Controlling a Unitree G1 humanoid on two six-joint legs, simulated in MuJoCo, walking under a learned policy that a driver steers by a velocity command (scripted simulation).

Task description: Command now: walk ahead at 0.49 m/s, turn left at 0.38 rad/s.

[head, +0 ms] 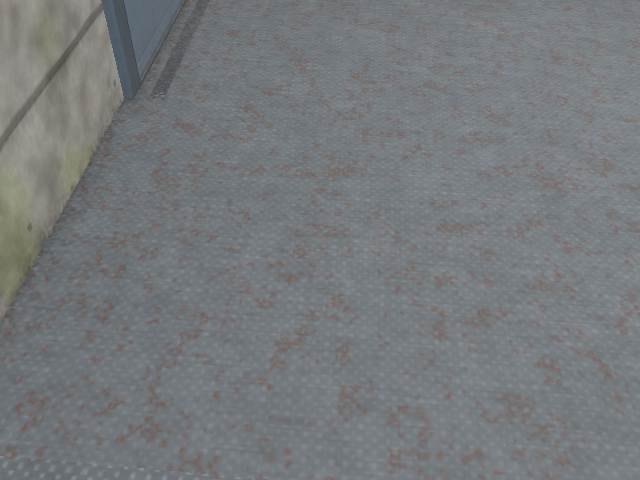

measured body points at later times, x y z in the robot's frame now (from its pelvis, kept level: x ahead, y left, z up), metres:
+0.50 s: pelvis +0.31 +0.07 +0.16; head +0.31 +0.07 +0.61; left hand +0.37 +0.33 +0.04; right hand +0.34 -0.16 +0.00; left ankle +0.29 +0.13 -0.54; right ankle +0.35 -0.10 -0.37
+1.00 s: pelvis +0.60 +0.05 +0.20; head +0.61 +0.04 +0.65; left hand +0.61 +0.30 +0.06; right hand +0.76 -0.18 +0.07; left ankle +0.55 +0.21 -0.44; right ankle +0.64 +0.00 -0.55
